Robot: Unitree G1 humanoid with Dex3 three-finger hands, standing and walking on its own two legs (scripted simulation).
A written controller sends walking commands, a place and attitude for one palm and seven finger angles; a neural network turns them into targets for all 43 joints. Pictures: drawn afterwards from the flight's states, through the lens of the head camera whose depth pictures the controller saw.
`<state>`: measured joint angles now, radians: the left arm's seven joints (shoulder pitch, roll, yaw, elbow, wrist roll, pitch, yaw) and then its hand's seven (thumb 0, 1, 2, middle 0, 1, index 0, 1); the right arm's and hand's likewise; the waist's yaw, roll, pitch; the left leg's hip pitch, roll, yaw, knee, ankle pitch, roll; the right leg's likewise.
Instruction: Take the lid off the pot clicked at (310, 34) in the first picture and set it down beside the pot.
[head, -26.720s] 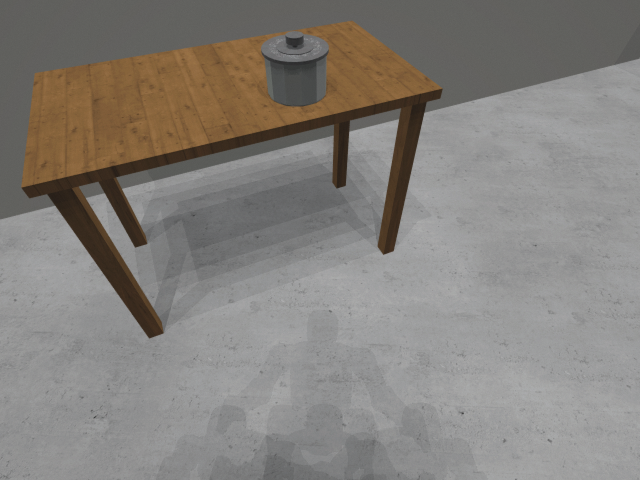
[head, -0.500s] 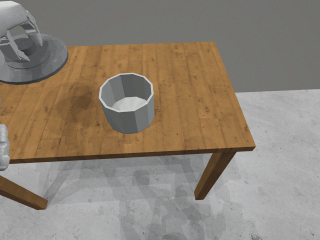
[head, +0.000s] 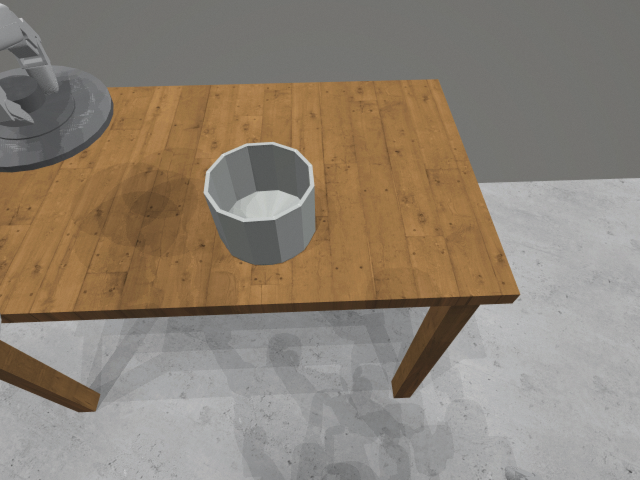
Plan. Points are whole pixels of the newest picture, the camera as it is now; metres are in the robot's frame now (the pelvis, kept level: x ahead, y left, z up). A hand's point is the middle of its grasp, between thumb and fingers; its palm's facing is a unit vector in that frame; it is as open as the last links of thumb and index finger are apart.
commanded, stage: lower the lid onto the table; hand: left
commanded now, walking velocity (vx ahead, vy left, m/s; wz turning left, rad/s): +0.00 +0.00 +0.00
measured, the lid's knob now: (18, 94) +0.48 +0.33 +0.22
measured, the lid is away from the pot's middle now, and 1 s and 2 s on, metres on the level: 0.24 0.23 0.23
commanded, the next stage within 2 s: none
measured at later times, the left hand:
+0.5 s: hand (12, 133) +0.44 +0.32 +0.20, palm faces -0.34 -0.09 -0.93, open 7.6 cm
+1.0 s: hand (56, 144) +0.47 +0.31 +0.16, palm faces -0.41 -0.08 -0.91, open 7.6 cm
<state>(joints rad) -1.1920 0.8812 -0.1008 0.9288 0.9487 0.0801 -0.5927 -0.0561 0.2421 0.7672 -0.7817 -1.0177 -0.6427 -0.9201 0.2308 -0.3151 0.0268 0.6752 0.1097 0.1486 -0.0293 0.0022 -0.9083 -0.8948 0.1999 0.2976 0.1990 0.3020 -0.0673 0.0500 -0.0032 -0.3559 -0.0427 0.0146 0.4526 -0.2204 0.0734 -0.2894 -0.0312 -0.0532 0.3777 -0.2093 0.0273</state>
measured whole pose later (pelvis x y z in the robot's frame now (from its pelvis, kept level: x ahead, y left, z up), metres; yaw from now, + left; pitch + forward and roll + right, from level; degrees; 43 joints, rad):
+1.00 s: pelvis +0.00 +0.01 +0.00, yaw -1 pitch +9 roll -2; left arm -1.12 0.85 -0.09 1.03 0.95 -0.06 -0.53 -0.06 0.25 0.76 -0.78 -1.02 -0.64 -0.92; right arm 0.30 -0.31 0.02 0.69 0.09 0.11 -0.05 0.00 -0.91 -0.89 0.20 0.30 0.20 0.30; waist -0.10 0.03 -0.01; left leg -0.40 -0.04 0.03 0.49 -0.24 0.08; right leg -0.34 -0.03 -0.04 0.40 -0.22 0.03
